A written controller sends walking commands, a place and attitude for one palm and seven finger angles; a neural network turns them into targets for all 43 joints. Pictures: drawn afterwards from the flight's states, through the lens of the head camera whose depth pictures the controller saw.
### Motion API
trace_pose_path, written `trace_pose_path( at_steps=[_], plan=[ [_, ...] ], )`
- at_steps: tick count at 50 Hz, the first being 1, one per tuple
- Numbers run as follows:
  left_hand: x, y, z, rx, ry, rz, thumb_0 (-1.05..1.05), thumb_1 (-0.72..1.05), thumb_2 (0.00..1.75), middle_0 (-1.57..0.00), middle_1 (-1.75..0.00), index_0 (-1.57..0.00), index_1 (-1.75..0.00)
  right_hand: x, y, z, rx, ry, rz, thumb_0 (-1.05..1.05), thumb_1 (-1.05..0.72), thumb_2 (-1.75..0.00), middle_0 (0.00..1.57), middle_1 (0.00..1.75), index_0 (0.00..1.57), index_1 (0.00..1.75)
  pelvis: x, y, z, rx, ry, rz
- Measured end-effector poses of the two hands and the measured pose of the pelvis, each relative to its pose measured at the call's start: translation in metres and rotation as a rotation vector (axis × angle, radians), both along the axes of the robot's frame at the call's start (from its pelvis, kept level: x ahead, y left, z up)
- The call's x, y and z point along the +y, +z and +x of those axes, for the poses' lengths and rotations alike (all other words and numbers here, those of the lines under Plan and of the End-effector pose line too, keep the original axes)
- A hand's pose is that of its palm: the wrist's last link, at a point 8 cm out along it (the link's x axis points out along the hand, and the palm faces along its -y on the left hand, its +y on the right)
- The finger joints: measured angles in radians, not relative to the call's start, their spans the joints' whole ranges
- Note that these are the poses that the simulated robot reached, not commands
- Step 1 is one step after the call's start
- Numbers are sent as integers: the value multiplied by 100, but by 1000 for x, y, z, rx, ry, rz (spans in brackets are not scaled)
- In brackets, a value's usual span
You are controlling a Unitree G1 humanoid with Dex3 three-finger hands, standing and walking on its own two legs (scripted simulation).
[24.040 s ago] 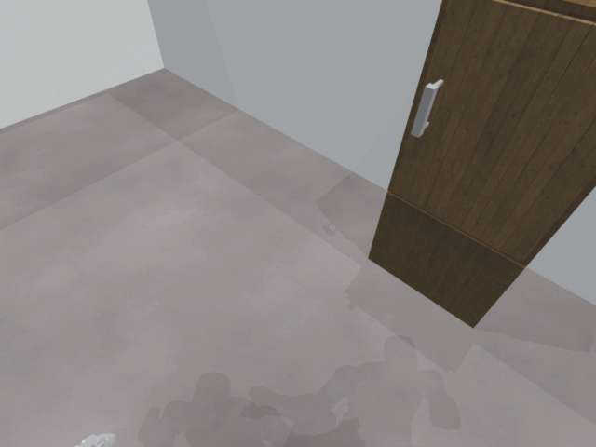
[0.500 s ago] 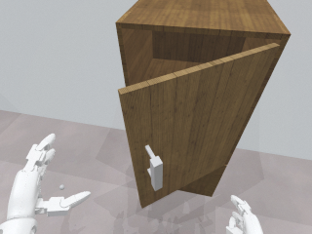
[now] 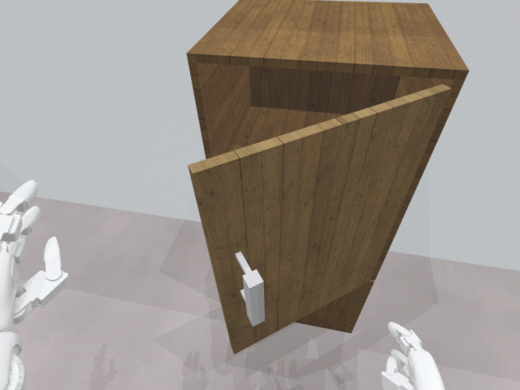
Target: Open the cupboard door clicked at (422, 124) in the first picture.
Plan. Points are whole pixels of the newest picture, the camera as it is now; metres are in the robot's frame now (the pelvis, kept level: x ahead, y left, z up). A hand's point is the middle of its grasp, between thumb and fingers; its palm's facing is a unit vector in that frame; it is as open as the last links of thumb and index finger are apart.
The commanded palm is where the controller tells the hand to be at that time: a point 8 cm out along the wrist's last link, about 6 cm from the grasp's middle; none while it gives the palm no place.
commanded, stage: draw the hand back to the body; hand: left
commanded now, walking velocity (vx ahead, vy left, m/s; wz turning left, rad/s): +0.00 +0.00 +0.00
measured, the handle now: (248, 289) +0.29 +0.07 -0.01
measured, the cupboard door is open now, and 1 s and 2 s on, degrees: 39 39 39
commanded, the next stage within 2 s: step back with the hand held close in 0.24 s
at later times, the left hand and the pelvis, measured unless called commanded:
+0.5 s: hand (63, 280) +0.18 +0.26 +0.16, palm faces +0.45 -0.78 -0.44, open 7.5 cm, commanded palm +0.13 +0.29 +0.17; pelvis -0.02 -0.01 +0.00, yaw -1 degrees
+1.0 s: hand (11, 344) +0.11 +0.28 +0.15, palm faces +0.43 -0.75 -0.50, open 7.5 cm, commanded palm +0.05 +0.31 +0.17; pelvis -0.09 +0.01 -0.02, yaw +0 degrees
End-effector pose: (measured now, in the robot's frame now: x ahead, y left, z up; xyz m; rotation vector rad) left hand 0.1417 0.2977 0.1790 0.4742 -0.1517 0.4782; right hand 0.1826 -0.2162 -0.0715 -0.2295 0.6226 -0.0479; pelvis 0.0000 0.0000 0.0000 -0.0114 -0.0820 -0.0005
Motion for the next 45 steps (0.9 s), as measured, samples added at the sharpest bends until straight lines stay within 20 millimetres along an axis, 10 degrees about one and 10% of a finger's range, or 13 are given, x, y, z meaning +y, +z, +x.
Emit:
trace_pose_path(
  at_steps=[31,45],
  plan=[
    [-11,-8,-4,66,-107,74,2,89,90,-21,-30,-20,-30,-29,1,-46,52,-127,-38,1,-90,-90,20,30,20,30,-1,1,-31,59,-33,7],
    [8,-6,-52,-6,-113,134,2,88,90,-22,-30,-21,-30,-18,-2,-104,72,-158,-64,1,-90,-90,20,30,20,30,13,-10,-77,56,-31,9]
  ],
)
